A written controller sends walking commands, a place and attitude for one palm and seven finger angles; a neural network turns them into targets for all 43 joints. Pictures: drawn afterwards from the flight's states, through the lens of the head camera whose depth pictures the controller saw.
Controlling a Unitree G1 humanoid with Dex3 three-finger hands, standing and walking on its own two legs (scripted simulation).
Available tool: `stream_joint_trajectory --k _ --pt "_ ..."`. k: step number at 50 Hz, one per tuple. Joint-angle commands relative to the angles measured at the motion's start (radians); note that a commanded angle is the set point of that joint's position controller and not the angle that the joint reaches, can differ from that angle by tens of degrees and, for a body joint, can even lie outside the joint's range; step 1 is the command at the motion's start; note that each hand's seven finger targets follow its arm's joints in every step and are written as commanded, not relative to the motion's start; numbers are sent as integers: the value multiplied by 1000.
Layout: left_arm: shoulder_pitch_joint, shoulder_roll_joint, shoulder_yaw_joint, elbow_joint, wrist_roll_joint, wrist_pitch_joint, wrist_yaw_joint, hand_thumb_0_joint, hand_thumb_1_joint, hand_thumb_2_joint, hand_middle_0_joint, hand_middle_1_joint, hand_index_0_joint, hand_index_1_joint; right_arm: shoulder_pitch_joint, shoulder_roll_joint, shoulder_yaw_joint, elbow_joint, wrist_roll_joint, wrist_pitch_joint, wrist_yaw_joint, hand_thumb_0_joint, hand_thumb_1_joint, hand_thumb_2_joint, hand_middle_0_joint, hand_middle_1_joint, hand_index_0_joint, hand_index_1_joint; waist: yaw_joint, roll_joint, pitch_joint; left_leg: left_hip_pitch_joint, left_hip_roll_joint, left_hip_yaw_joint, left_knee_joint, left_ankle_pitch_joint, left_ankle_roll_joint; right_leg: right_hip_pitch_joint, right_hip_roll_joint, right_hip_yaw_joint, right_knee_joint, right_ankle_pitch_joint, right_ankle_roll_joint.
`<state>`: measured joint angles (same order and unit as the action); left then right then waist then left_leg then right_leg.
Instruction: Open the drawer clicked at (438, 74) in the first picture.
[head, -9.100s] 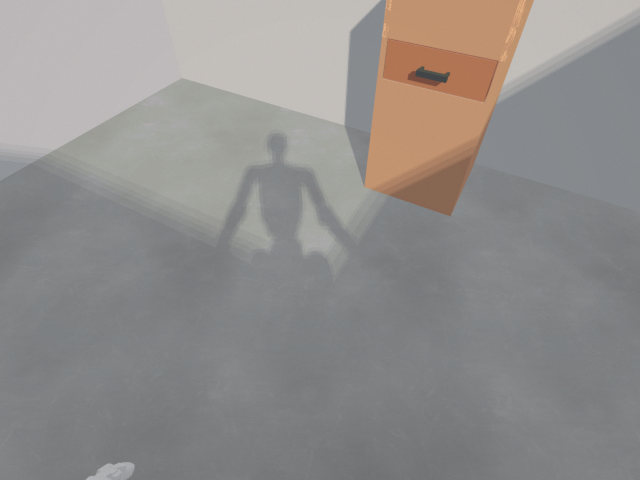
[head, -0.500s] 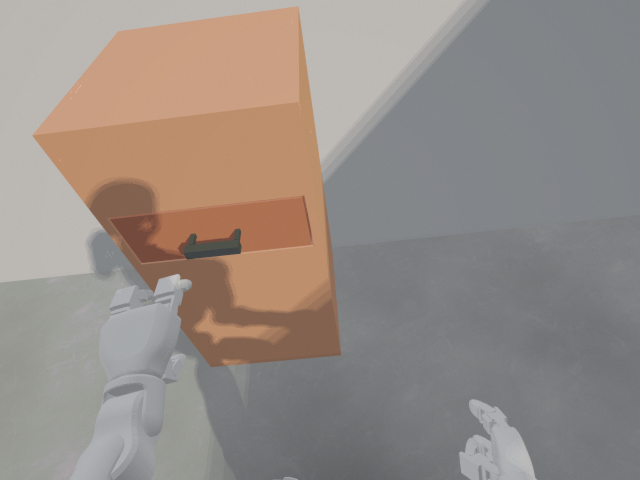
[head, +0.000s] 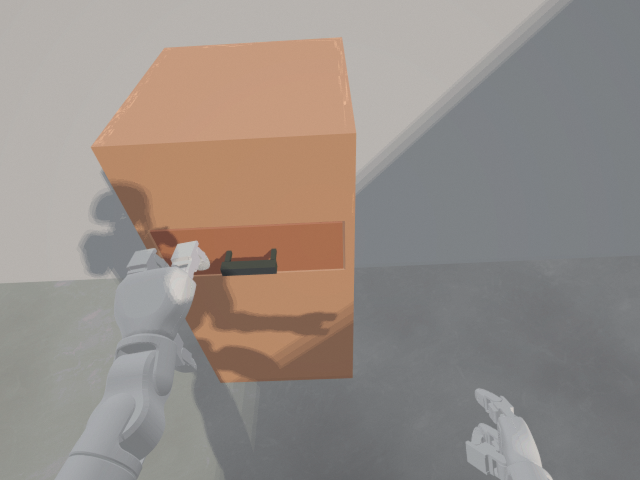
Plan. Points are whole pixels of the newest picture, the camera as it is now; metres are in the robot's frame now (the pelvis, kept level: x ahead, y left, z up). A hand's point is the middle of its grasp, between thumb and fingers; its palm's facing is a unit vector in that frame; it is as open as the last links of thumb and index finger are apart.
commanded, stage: raise the hand with hooked fingers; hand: left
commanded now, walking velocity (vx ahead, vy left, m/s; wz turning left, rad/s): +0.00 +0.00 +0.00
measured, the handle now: (250, 260) +0.54 +0.23 -0.12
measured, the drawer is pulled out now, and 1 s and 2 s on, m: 0.00 0.00 0.00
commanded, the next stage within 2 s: move the hooked fingers above the handle in 0.64 s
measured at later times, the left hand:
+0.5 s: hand (193, 278) +0.34 +0.22 +0.08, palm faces +0.02 -0.09 -1.00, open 13.8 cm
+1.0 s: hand (204, 283) +0.35 +0.22 +0.05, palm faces -0.03 -0.07 -1.00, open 13.8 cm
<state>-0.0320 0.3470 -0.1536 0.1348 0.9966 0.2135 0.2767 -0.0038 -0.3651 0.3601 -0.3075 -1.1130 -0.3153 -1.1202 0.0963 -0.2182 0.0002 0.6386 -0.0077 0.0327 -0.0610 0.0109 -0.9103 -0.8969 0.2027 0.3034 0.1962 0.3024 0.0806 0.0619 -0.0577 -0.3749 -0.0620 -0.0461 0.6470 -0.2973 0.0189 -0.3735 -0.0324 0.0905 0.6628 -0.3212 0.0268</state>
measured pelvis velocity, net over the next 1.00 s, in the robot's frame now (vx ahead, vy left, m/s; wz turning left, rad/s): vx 0.03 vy -0.04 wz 0.03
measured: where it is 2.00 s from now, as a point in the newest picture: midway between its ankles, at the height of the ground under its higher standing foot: outside the picture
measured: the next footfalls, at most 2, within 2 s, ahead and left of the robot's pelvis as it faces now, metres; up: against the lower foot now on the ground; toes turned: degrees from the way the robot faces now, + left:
none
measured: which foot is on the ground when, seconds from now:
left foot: down 0.00-1.00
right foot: down 0.00-1.00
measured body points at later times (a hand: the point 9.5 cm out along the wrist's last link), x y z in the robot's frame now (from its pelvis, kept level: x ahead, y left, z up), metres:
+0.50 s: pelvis +0.04 -0.02 +0.01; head +0.06 -0.06 +0.46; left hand +0.33 +0.22 +0.13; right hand +0.23 -0.25 -0.10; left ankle +0.03 +0.11 -0.72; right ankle +0.02 -0.16 -0.72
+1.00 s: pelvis +0.03 -0.04 +0.01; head +0.06 -0.07 +0.45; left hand +0.35 +0.22 +0.11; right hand +0.23 -0.27 -0.10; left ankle +0.03 +0.11 -0.72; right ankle +0.02 -0.16 -0.72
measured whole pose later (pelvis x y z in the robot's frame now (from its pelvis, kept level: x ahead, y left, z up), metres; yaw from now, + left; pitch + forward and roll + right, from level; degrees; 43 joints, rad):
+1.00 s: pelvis +0.03 -0.04 +0.01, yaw +1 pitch +5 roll +1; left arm -0.20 0.42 -0.08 0.32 0.99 0.08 0.13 0.00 -0.49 0.31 -0.32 -1.20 -0.32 -1.20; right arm 0.12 -0.25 -0.01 0.65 0.01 0.06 -0.09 0.01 -0.91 -0.90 0.20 0.30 0.20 0.30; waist 0.06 0.06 -0.05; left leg -0.37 -0.02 -0.10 0.58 -0.30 -0.03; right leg -0.37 0.00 0.04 0.61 -0.33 0.00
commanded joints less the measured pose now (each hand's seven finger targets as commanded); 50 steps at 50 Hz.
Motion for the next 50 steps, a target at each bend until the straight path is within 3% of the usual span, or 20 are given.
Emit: stream_joint_trajectory --k 1,6,9,11,16,21,25,30,32,36,37,39,42,46,47,50 --pt "-311 185 107 -175 28 19 -34 0 -500 300 -300 -1200 -300 -1200 -131 -117 -27 -149 3 -22 -10 0 -900 -900 200 300 200 300 -4 -40 -132 113 44 -10 -201 101 -14 67 54 -125 -117 78 -73" --pt "-392 218 124 -204 27 -2 -84 0 -500 300 -300 -1200 -300 -1200 -126 -107 -20 -151 -2 -12 -12 0 -900 -900 200 300 200 300 -5 12 -185 179 38 -5 -196 207 -17 120 54 -121 -145 146 -75" --pt "-403 234 139 -220 13 -27 -111 0 -500 300 -300 -1200 -300 -1200 -112 -110 -22 -144 -4 -12 -12 0 -900 -900 200 300 200 300 -12 -5 -212 204 35 1 -186 295 -14 149 56 -122 -153 226 -74" --pt "-427 255 149 -234 8 -39 -125 0 -500 300 -300 -1200 -300 -1200 -109 -112 -20 -144 -4 -12 -10 0 -900 -900 200 300 200 300 -12 26 -216 213 35 -2 -188 326 -19 161 56 -125 -157 242 -75" --pt "-306 220 144 -189 -29 -52 -168 0 -500 300 -300 -1200 -300 -1200 -83 -122 -32 -140 2 -6 5 0 -900 -900 200 300 200 300 -12 -61 -205 195 30 14 -177 395 -11 191 58 -131 -167 333 -68" --pt "-301 270 195 -281 -27 -89 -157 0 -500 300 -300 -1200 -300 -1200 -85 -130 -40 -150 -4 -5 15 0 -900 -900 200 300 200 300 -1 -25 -255 195 21 26 -158 440 -6 220 52 -121 -155 406 -67" --pt "-300 306 247 -310 -24 -115 -104 0 -500 300 -300 -1200 -300 -1200 -86 -130 -47 -146 -5 -7 13 0 -900 -900 200 300 200 300 3 -34 -270 175 12 34 -147 417 -2 230 51 -110 -149 432 -66" --pt "-286 282 242 -254 -30 -94 -59 0 -500 300 -300 -1200 -300 -1200 -89 -127 -54 -128 7 -5 12 0 -900 -900 200 300 200 300 -5 -65 -261 141 2 53 -133 377 1 224 45 -100 -140 460 -59" --pt "-289 258 210 -222 -34 -71 -62 0 -500 300 -300 -1200 -300 -1200 -94 -126 -53 -125 13 -4 10 0 -900 -900 200 300 200 300 -8 -74 -232 132 0 62 -135 339 5 208 40 -98 -146 442 -53" --pt "-304 255 180 -219 -34 -39 -91 0 -500 300 -300 -1200 -300 -1200 -116 -130 -47 -133 16 2 1 0 -900 -900 200 300 200 300 -11 -86 -244 135 -2 65 -139 306 9 210 35 -92 -151 415 -46" --pt "-300 252 175 -203 -38 -36 -102 0 -500 300 -300 -1200 -300 -1200 -116 -129 -46 -133 16 3 -3 0 -900 -900 200 300 200 300 -14 -112 -223 126 -2 65 -141 294 12 206 36 -94 -154 408 -43" --pt "-317 274 190 -139 -32 -38 -120 0 -500 300 -300 -1200 -300 -1200 -109 -134 -42 -124 15 8 -13 0 -900 -900 200 300 200 300 -19 -155 -204 103 -2 71 -139 265 15 192 35 -91 -159 392 -37" --pt "-368 297 206 -60 -22 -65 -132 0 -500 300 -300 -1200 -300 -1200 -87 -133 -41 -116 16 4 -26 0 -900 -900 200 300 200 300 -25 -163 -179 79 -4 75 -131 224 16 166 34 -85 -163 346 -36" --pt "-510 312 208 -45 2 -133 -110 0 -500 300 -300 -1200 -300 -1200 -58 -129 -46 -109 13 -3 -35 0 -900 -900 200 300 200 300 -39 -67 -226 86 -8 69 -111 197 12 120 36 -84 -150 278 -47" --pt "-516 292 196 -28 5 -150 -99 0 -500 300 -300 -1200 -300 -1200 -49 -123 -48 -108 11 -5 -35 0 -900 -900 200 300 200 300 -39 -49 -227 87 -9 67 -105 203 13 108 39 -89 -143 275 -51" --pt "-556 299 213 12 15 -187 -65 0 -500 300 -300 -1200 -300 -1200 -12 -126 -63 -99 8 -13 -35 0 -900 -900 200 300 200 300 -49 -52 -275 79 -7 62 -76 229 12 93 46 -94 -119 294 -55"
